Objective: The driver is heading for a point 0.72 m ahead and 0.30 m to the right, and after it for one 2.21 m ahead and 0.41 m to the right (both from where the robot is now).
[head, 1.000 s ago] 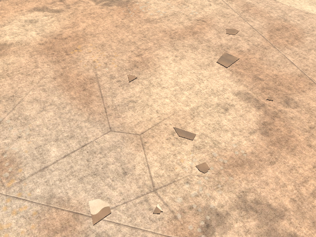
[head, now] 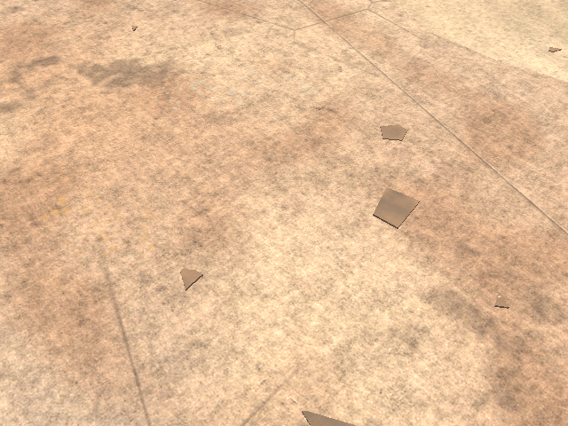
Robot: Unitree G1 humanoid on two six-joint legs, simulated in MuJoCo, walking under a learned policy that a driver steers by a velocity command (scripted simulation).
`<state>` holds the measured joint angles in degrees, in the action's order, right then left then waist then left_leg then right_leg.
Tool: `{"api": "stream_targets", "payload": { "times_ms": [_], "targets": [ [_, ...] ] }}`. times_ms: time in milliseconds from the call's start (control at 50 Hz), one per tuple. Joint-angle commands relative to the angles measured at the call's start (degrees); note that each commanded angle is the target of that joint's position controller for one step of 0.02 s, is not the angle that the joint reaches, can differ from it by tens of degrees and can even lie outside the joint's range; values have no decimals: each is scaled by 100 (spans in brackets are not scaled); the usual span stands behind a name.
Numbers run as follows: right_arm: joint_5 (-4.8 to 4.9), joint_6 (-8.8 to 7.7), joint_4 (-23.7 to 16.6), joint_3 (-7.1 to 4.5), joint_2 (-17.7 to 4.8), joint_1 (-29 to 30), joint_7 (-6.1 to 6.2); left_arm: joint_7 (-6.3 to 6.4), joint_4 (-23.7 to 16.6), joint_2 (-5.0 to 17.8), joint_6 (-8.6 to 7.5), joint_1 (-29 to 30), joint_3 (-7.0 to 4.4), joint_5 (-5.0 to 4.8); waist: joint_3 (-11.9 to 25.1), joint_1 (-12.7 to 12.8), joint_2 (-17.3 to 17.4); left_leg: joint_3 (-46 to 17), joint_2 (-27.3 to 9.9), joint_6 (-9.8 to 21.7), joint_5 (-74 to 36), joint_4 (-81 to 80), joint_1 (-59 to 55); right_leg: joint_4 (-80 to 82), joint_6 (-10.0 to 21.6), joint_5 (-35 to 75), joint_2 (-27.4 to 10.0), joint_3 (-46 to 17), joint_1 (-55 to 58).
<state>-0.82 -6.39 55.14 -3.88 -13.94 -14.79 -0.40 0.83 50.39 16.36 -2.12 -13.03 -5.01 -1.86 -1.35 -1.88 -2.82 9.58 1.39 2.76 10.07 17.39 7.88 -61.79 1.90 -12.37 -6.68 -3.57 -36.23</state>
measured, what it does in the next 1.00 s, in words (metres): walks ahead, turning right: right foot, then left foot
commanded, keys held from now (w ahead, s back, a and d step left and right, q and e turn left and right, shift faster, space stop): w+e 0.98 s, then w+q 0.02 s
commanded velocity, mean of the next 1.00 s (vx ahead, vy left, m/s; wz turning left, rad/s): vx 0.50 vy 0.00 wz -0.57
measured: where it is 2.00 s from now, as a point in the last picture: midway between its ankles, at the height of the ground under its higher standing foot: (423, 243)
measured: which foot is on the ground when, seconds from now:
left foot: down 0.00-0.30, up 0.32-0.78, down 0.80-1.00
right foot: up 0.00-0.28, down 0.30-0.80, up 0.82-1.00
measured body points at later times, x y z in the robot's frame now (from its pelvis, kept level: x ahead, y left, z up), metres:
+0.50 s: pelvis +0.27 -0.09 +0.00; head +0.30 -0.11 +0.45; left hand +0.42 +0.16 -0.11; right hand +0.35 -0.40 -0.11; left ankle +0.34 +0.09 -0.66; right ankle +0.27 -0.15 -0.75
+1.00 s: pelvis +0.55 -0.13 +0.00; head +0.57 -0.14 +0.44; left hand +0.81 +0.03 -0.11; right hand +0.47 -0.42 -0.12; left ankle +0.62 -0.05 -0.75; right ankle +0.47 -0.25 -0.66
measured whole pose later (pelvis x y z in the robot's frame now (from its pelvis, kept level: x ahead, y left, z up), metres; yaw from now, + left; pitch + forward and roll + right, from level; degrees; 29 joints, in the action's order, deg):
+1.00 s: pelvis +0.55 -0.13 +0.00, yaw -35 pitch +1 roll +2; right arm -0.4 -6.0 47.2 -3.9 -14.9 -12.9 -0.6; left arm 0.5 40.1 17.7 -1.2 -15.1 -4.6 -1.6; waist -1.4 -1.4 -2.9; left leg 4.9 1.5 1.6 10.5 21.6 12.6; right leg -65.6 0.9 -19.2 -3.3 -3.3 -32.9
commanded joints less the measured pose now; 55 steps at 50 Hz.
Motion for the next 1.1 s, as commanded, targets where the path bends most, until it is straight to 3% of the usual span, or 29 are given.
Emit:
{"api": "stream_targets", "payload": {
  "times_ms": [20,100,200,240,260,280,300,320,340,360,380,400,420,460,520,620,720,760,780,800,820,840,860,880,900,960,1000,1040,1100],
  "targets": [
    [-17,-75,-323,-164,-793,314,95,-46,-344,108,15,-94,-35,38,-122,189,586,-761,-1659,761,-1115,-1108,-43,557,-72,806,-227,-241,-399],
    [36,7,-303,-203,-958,109,164,-203,-634,-1,-38,691,47,72,-307,-70,460,-160,-1616,660,-1321,-1116,-328,1734,-39,1497,-121,233,-300],
    [162,212,-210,-278,-1138,-255,170,-385,-1081,60,-19,1322,71,50,-458,-184,514,183,-1893,527,-2208,-592,-1305,2401,202,857,87,645,-416],
    [205,287,-282,-327,-1304,-105,188,-421,-1146,254,10,1073,-23,47,-152,84,729,354,-1903,398,-4022,123,-1469,2438,413,302,439,962,239],
    [226,334,-320,-347,-1376,-22,197,-419,-1080,422,26,625,-118,32,135,373,810,425,-1860,332,-4829,843,-1437,2452,552,62,680,1110,858],
    [260,372,-367,-340,-1391,118,201,-386,-887,682,28,-200,-275,14,555,857,731,556,-1673,175,-4951,1962,-1094,2840,750,344,952,1180,2015],
    [178,346,-452,-282,-1257,83,208,-267,-636,1157,73,-1157,-499,16,1065,1251,274,562,-1435,-110,-3531,3634,171,3077,1031,423,690,407,3754],
    [-63,193,-774,-1,-296,-430,120,-211,-626,1819,42,-1040,-588,-23,1390,505,-1306,147,-275,-467,1942,5679,2842,3508,2027,-200,-800,-2738,5597],
    [175,-82,-892,-12,-624,34,34,-251,-831,1445,-60,-1239,-442,78,2207,808,-668,-1307,6,-382,2497,6404,3562,4493,2374,-949,-1309,-4473,6010],
    [400,-222,-1066,-92,-917,664,-11,-278,-788,1071,-150,-1046,-331,132,1420,909,-305,-1430,-281,-205,1931,6327,4087,4644,2017,-480,-1175,-3706,5598],
    [350,-286,-1061,-72,-871,719,11,-273,-839,881,-203,-685,-273,100,958,663,43,-1436,-547,-101,1398,5840,3917,4587,1798,55,-928,-2930,4792],
    [197,-276,-955,-112,-907,659,56,-265,-937,668,-214,-233,-207,91,648,404,259,-1440,-742,-130,1095,5331,3475,4608,1621,657,-677,-2309,3953],
    [138,-202,-916,-165,-981,515,61,-240,-1042,531,-224,19,-147,145,564,199,171,-1488,-874,-168,884,5007,3018,4710,1542,1114,-519,-1954,3395],
    [73,-46,-950,-182,-893,453,55,-188,-1081,598,-242,40,-146,135,470,63,189,-1411,-874,-329,700,4521,2687,4888,1539,1568,-381,-1676,2882],
    [-7,53,-1152,-123,-688,975,91,-62,-1018,843,-251,-266,-204,103,226,170,166,-1284,-723,-581,-81,3488,2826,4992,1475,1846,-181,-1274,2524],
    [77,1,-1466,-30,-526,1908,-1,8,-914,851,-182,-645,-208,70,34,547,-182,-1215,-303,-584,-1593,1600,2333,4888,1054,973,139,-1091,2268],
    [132,-129,-1666,-86,-796,2118,-115,54,-808,800,-97,-896,-203,44,54,569,-312,-1406,-172,-400,-1114,970,2163,4192,959,853,-157,-1801,2993],
    [140,-196,-1578,-147,-924,1688,-119,78,-854,800,-46,-782,-205,59,171,322,-516,-1313,-109,-235,-676,817,1606,3801,868,1231,-161,-2011,3099],
    [99,-229,-1434,-230,-1069,1116,-89,70,-920,672,-38,-674,-154,69,479,24,-499,-1258,-140,-69,-761,638,745,3263,715,1617,105,-1889,2963],
    [-4,-247,-1335,-314,-1338,253,-47,39,-1052,394,-57,-560,-40,135,1227,-386,-164,-1898,-894,288,-659,867,-737,1899,503,1281,424,-1523,2313],
    [-86,-173,-1183,-448,-1831,-534,-18,37,-1183,11,-111,-1317,71,21,2151,-217,1473,-4289,-2279,1210,249,616,-2951,-118,32,-982,1266,-741,275],
    [81,-126,-1131,-363,-1447,-538,-61,49,-1155,411,-133,-1487,54,-61,2124,-181,1959,-5571,-2664,1372,1528,126,-3079,-1086,-34,-2180,972,-744,-705],
    [127,-79,-1248,-239,-979,-219,-42,44,-1145,867,-106,-982,-62,-66,1254,-303,1266,-4768,-2413,1095,1873,-14,-2336,-1412,-70,-1717,679,-750,-1018],
    [83,-16,-1306,-180,-827,84,-21,48,-1225,909,-71,-570,-82,-3,739,-257,822,-3918,-2166,877,1393,-85,-1559,-1373,-92,-1278,457,-504,-903],
    [49,20,-1274,-135,-714,309,-17,31,-1313,830,-63,-320,-92,65,319,-142,696,-3332,-1928,808,793,-255,-846,-1081,-97,-989,298,-445,-755],
    [31,-22,-1170,-117,-674,430,-7,-43,-1390,455,33,-377,-56,8,95,108,915,-2282,-1628,759,-44,-689,-48,-557,-78,-659,-10,-293,-280],
    [53,-76,-1052,-163,-831,283,-19,-41,-1515,306,55,-195,-1,53,58,91,746,-1975,-1655,915,-503,-874,38,-130,-125,-417,-41,-284,-352],
    [70,-83,-926,-183,-948,135,-51,-51,-1567,179,9,-43,66,107,87,107,620,-1734,-1617,1026,-924,-950,-36,532,-138,7,3,-274,-330],
    [204,14,-882,-177,-1065,116,-59,-152,-1684,115,-131,567,149,150,-64,-12,597,-1286,-1312,909,-1260,-941,57,1849,-150,874,71,158,29]
  ]
}}
Velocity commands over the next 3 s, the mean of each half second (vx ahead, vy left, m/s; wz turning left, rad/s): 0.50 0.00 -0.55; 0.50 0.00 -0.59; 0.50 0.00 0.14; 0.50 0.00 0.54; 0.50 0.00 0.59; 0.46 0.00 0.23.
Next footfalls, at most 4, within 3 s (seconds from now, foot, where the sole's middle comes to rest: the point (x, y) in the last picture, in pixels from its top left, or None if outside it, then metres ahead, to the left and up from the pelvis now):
0.30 right None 0.31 -0.16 -0.78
0.80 left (310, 362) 0.65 -0.07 -0.78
1.28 right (452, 339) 0.71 -0.44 -0.78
1.78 left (380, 230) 1.07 -0.31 -0.78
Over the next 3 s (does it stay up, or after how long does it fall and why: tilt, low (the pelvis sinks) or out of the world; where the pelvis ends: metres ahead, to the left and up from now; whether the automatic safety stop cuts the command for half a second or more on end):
stays up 1.52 -0.34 0.00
